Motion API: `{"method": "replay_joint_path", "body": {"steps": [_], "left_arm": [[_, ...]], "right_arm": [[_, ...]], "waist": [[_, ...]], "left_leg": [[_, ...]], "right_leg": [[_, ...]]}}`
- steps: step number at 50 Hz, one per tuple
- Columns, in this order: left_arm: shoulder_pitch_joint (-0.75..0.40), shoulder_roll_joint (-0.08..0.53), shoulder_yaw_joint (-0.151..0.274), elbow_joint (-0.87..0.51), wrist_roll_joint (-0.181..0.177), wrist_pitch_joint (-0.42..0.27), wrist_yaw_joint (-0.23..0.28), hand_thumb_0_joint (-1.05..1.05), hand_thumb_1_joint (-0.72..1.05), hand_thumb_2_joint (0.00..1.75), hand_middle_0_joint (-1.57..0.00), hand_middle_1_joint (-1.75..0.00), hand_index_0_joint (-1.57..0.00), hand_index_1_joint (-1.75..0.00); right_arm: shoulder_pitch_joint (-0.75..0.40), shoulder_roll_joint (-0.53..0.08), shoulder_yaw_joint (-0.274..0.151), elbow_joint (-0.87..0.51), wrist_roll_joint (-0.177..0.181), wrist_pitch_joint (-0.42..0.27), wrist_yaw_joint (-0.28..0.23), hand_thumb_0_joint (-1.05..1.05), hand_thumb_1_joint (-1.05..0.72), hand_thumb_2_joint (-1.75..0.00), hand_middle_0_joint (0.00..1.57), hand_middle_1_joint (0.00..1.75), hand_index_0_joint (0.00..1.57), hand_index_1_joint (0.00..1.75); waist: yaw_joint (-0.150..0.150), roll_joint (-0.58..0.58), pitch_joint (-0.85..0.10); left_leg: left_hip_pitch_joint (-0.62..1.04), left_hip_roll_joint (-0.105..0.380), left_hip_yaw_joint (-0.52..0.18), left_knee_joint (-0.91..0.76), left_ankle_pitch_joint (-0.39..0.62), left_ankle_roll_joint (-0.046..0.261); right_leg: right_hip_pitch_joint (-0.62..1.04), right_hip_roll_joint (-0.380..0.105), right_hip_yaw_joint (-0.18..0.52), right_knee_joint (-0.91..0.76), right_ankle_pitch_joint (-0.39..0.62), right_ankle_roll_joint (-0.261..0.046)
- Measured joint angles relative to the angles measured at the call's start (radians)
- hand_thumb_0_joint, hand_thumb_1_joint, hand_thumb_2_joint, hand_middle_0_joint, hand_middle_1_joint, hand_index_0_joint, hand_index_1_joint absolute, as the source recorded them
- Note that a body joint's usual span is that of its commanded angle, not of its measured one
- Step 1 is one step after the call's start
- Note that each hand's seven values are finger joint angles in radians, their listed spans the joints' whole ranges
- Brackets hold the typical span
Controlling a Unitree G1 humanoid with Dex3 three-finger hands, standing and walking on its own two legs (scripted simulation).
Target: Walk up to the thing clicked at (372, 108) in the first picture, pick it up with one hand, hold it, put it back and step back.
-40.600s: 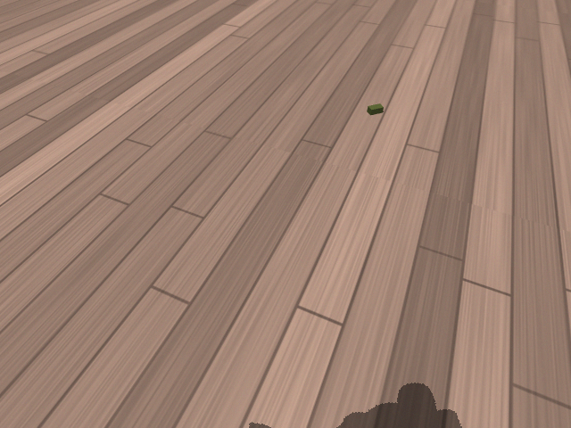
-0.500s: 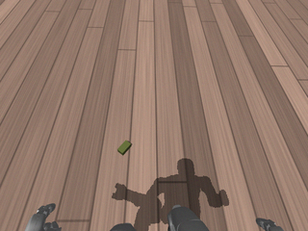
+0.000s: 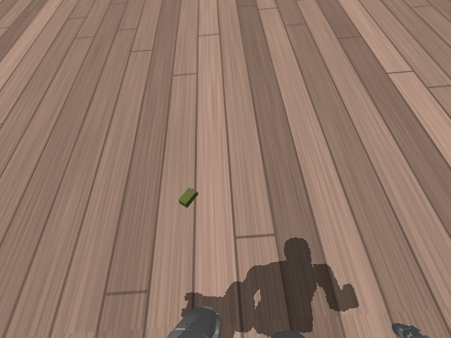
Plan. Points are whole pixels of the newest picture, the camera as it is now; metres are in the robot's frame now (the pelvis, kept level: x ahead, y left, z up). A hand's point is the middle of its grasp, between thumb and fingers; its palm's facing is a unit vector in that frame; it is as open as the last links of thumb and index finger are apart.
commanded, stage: step back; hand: left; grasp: from above
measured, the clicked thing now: (188, 197) +0.80 +0.26 -0.75
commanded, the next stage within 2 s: stand in 1.64 s
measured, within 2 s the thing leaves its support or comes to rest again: neither
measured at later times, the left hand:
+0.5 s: hand out of the picture -0.11 +0.27 -0.16, palm faces +0.01 -0.91 -0.41, open 7.4 cm
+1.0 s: hand out of the picture -0.21 +0.28 -0.14, palm faces +0.05 -0.92 -0.39, open 7.4 cm
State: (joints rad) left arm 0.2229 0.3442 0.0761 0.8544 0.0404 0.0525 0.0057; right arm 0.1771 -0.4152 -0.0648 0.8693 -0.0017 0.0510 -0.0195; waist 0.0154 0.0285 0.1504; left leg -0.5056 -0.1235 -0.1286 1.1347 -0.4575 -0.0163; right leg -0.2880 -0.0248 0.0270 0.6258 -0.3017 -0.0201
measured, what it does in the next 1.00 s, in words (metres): walks backwards: left foot, then right foot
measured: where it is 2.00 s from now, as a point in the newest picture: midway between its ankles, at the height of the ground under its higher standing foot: outside the picture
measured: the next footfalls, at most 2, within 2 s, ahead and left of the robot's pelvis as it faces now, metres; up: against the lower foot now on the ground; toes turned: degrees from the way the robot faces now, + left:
left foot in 0.18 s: -0.06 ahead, +0.13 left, +0.00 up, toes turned +4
right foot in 0.50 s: -0.19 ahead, -0.14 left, +0.00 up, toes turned +2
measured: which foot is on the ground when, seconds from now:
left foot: up 0.00-0.16, down 0.18-0.54, up 0.56-0.80, down 0.82-1.00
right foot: down 0.00-0.20, up 0.22-0.48, down 0.50-0.86, up 0.88-1.00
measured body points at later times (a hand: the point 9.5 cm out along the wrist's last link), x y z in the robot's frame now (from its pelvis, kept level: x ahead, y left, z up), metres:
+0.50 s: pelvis -0.19 -0.01 -0.01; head -0.14 -0.01 +0.43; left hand -0.11 +0.31 -0.13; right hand -0.04 -0.32 -0.12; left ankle -0.10 +0.13 -0.73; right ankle -0.23 -0.14 -0.73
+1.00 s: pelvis -0.25 -0.01 +0.00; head -0.24 +0.00 +0.45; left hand -0.21 +0.33 -0.12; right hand -0.18 -0.31 -0.12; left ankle -0.24 +0.11 -0.73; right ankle -0.24 -0.13 -0.70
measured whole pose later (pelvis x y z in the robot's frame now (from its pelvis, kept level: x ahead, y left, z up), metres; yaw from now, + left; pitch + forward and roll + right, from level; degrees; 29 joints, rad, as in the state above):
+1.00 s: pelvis -0.25 -0.01 +0.00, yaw +3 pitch -3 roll +1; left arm 0.23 0.42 0.07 0.98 0.02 0.00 -0.02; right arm 0.24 -0.35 -0.06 0.98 -0.04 -0.03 0.03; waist 0.00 -0.03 0.06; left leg -0.23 -0.02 -0.01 0.53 -0.27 0.03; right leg -0.35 -0.02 0.02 0.84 -0.47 -0.03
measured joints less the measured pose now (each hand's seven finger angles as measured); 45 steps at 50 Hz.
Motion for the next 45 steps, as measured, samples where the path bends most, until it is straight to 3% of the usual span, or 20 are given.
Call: {"method": "replay_joint_path", "body": {"steps": [6,8,9,10,11,13,14,16,18,22,25,27,29,31,33,36,40,43,45], "left_arm": [[-0.08,0.021,-0.003,-0.073,-0.004,-0.014,0.02,0.01,0.9,0.89,-0.21,-0.3,-0.2,-0.3],[-0.109,0.031,-0.007,-0.089,-0.012,-0.012,0.02,0.0,0.9,0.89,-0.21,-0.3,-0.2,-0.3],[-0.122,0.037,-0.011,-0.094,-0.016,-0.009,0.019,0.0,0.9,0.89,-0.21,-0.3,-0.2,-0.3],[-0.137,0.046,-0.011,-0.092,-0.02,-0.004,0.018,0.0,0.9,0.89,-0.2,-0.3,-0.2,-0.3],[-0.146,0.049,-0.011,-0.086,-0.024,0.001,0.02,0.0,0.9,0.89,-0.2,-0.3,-0.2,-0.3],[-0.149,0.045,-0.009,-0.063,-0.025,0.014,0.023,0.0,0.91,0.89,-0.2,-0.3,-0.2,-0.3],[-0.148,0.046,-0.007,-0.052,-0.029,0.019,0.024,0.0,0.91,0.89,-0.2,-0.3,-0.2,-0.3],[-0.137,0.05,-0.004,-0.038,-0.037,0.02,0.024,0.0,0.91,0.89,-0.2,-0.3,-0.2,-0.3],[-0.119,0.051,0.0,-0.029,-0.038,0.013,0.02,0.0,0.91,0.89,-0.2,-0.3,-0.2,-0.3],[-0.078,0.051,-0.001,-0.003,-0.03,0.001,0.007,0.0,0.91,0.89,-0.2,-0.3,-0.2,-0.3],[-0.043,0.054,-0.004,0.034,-0.022,-0.018,-0.001,0.0,0.91,0.89,-0.2,-0.3,-0.2,-0.3],[-0.03,0.028,-0.002,0.069,-0.009,-0.033,-0.001,0.0,0.91,0.89,-0.2,-0.3,-0.2,-0.3],[0.003,0.02,-0.008,0.084,-0.001,-0.037,-0.006,0.0,0.91,0.89,-0.2,-0.3,-0.2,-0.3],[0.027,0.011,-0.012,0.097,-0.002,-0.041,-0.005,0.0,0.91,0.89,-0.2,-0.3,-0.2,-0.3],[0.038,0.005,-0.011,0.105,-0.002,-0.045,-0.003,0.01,0.91,0.89,-0.21,-0.3,-0.2,-0.3],[0.043,0.009,-0.007,0.1,0.002,-0.056,-0.005,0.01,0.9,0.89,-0.21,-0.3,-0.21,-0.3],[0.029,0.028,-0.006,0.088,0.002,-0.065,-0.01,0.01,0.9,0.89,-0.21,-0.3,-0.21,-0.3],[0.015,0.048,-0.009,0.093,-0.004,-0.053,-0.011,0.01,0.9,0.89,-0.21,-0.3,-0.2,-0.3],[0.015,0.051,-0.012,0.111,-0.012,-0.044,-0.012,0.01,0.9,0.89,-0.2,-0.3,-0.2,-0.3]], "right_arm": [[0.042,0.01,0.004,0.025,-0.012,0.007,-0.001,0.01,-0.91,-0.9,0.2,0.3,0.2,0.3],[0.041,0.017,0.005,0.028,-0.014,0.001,0.004,0.01,-0.91,-0.9,0.2,0.3,0.2,0.3],[0.04,0.019,0.005,0.029,-0.015,-0.005,0.006,0.01,-0.91,-0.9,0.2,0.3,0.2,0.3],[0.03,0.031,0.003,0.034,-0.019,-0.008,0.007,0.01,-0.91,-0.9,0.2,0.3,0.21,0.3],[0.022,0.038,0.006,0.035,-0.023,-0.007,0.012,0.01,-0.91,-0.9,0.2,0.3,0.21,0.3],[0.012,0.042,0.013,0.031,-0.029,-0.009,0.024,0.01,-0.91,-0.9,0.21,0.3,0.21,0.3],[0.008,0.048,0.017,0.03,-0.032,-0.012,0.024,0.01,-0.91,-0.9,0.21,0.3,0.21,0.3],[0.0,0.055,0.026,0.027,-0.035,-0.011,0.021,0.01,-0.91,-0.9,0.21,0.3,0.21,0.3],[-0.015,0.056,0.028,0.018,-0.037,-0.008,0.019,0.01,-0.9,-0.9,0.21,0.3,0.21,0.3],[-0.057,0.046,0.021,-0.016,-0.04,-0.017,0.017,0.01,-0.9,-0.9,0.21,0.3,0.21,0.3],[-0.083,0.032,0.02,-0.036,-0.037,-0.018,0.023,0.01,-0.9,-0.9,0.21,0.3,0.21,0.3],[-0.099,0.013,0.012,-0.028,-0.032,-0.011,0.022,0.01,-0.9,-0.9,0.21,0.3,0.21,0.3],[-0.083,0.018,0.008,-0.006,-0.026,0.0,0.014,0.01,-0.91,-0.9,0.21,0.3,0.21,0.3],[-0.061,0.015,0.008,0.017,-0.016,0.0,0.014,0.01,-0.91,-0.9,0.21,0.3,0.21,0.3],[-0.035,0.009,0.008,0.036,-0.012,-0.007,0.014,0.01,-0.91,-0.9,0.21,0.3,0.21,0.3],[0.009,0.007,0.006,0.067,-0.019,-0.011,0.02,0.01,-0.91,-0.9,0.2,0.3,0.2,0.3],[0.046,0.015,0.0,0.113,-0.028,-0.016,0.036,0.01,-0.91,-0.9,0.2,0.3,0.2,0.3],[0.044,0.038,-0.006,0.135,-0.03,-0.035,0.044,0.01,-0.91,-0.9,0.2,0.3,0.2,0.3],[0.051,0.046,-0.005,0.128,-0.032,-0.051,0.049,0.01,-0.91,-0.9,0.2,0.3,0.21,0.3]], "waist": [[-0.019,-0.011,0.024],[-0.025,-0.022,0.032],[-0.031,-0.029,0.034],[-0.029,-0.057,0.047],[-0.023,-0.07,0.054],[-0.038,-0.055,0.049],[-0.044,-0.052,0.043],[-0.04,-0.055,0.024],[-0.029,-0.054,0.012],[-0.007,-0.042,0.007],[0.006,-0.033,-0.005],[-0.001,0.025,0.007],[0.015,0.015,-0.015],[0.025,0.007,-0.029],[0.022,0.009,-0.038],[0.019,0.012,-0.053],[0.016,0.006,-0.068],[0.016,-0.04,-0.058],[0.004,-0.04,-0.075]], "left_leg": [[0.178,0.061,0.061,-0.236,-0.071,-0.001],[0.244,0.081,0.092,-0.389,-0.02,0.011],[0.274,0.085,0.103,-0.473,0.054,0.02],[0.276,0.069,0.115,-0.49,0.095,0.027],[0.268,0.066,0.126,-0.48,0.102,0.031],[0.242,0.088,0.115,-0.464,0.111,0.039],[0.236,0.098,0.109,-0.473,0.126,0.039],[0.222,0.114,0.11,-0.502,0.162,0.037],[0.204,0.129,0.118,-0.522,0.193,0.038],[0.152,0.158,0.141,-0.528,0.238,0.035],[0.097,0.179,0.162,-0.492,0.251,0.018],[0.064,0.206,0.122,-0.435,0.202,0.025],[0.04,0.145,0.059,-0.349,0.051,0.021],[0.03,0.09,0.012,-0.246,0.026,0.019],[0.039,0.069,0.003,-0.197,0.03,0.018],[0.095,0.078,0.027,-0.233,0.012,0.009],[0.207,0.107,0.076,-0.417,-0.021,0.01],[0.263,0.08,0.109,-0.54,0.141,0.024],[0.256,0.085,0.112,-0.546,0.156,0.046]], "right_leg": [[-0.072,-0.028,-0.056,0.02,0.05,0.004],[-0.107,-0.041,-0.07,0.048,0.061,0.011],[-0.128,-0.05,-0.075,0.068,0.063,0.017],[-0.142,-0.067,-0.062,0.086,0.068,0.021],[-0.156,-0.058,-0.04,0.111,0.015,0.016],[-0.192,0.018,0.02,0.266,-0.168,0.011],[-0.207,0.057,0.053,0.362,-0.205,0.005],[-0.219,0.109,0.089,0.511,-0.217,0.0],[-0.193,0.119,0.086,0.559,-0.212,0.01],[-0.057,0.074,0.048,0.355,-0.217,0.026],[0.074,0.04,0.016,0.063,-0.154,0.008],[0.093,0.076,-0.01,0.012,-0.102,0.002],[0.068,0.065,0.003,0.033,-0.094,-0.007],[0.063,0.046,0.012,0.021,-0.074,-0.006],[0.062,0.032,0.004,0.006,-0.056,0.0],[0.055,0.018,-0.018,0.001,-0.044,0.002],[0.038,-0.004,-0.054,0.018,-0.047,0.008],[0.025,-0.038,-0.033,0.049,-0.071,0.012],[-0.009,-0.015,-0.015,0.121,-0.156,0.001]]}}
